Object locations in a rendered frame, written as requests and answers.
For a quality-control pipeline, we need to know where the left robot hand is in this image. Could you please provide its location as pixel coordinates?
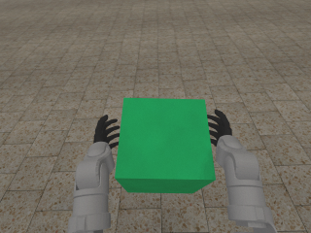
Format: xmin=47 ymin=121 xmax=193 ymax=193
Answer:
xmin=93 ymin=115 xmax=120 ymax=149

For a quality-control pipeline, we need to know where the right robot hand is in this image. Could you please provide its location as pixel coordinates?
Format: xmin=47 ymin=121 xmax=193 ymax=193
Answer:
xmin=207 ymin=109 xmax=232 ymax=146

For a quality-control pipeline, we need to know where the robot right forearm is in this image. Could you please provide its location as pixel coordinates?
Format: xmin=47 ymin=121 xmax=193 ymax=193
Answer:
xmin=215 ymin=135 xmax=278 ymax=233

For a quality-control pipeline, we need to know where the carton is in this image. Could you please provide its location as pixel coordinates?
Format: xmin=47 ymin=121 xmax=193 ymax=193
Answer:
xmin=115 ymin=97 xmax=216 ymax=194

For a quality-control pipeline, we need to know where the robot left forearm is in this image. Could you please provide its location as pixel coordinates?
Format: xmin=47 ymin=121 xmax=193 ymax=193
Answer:
xmin=67 ymin=142 xmax=116 ymax=233

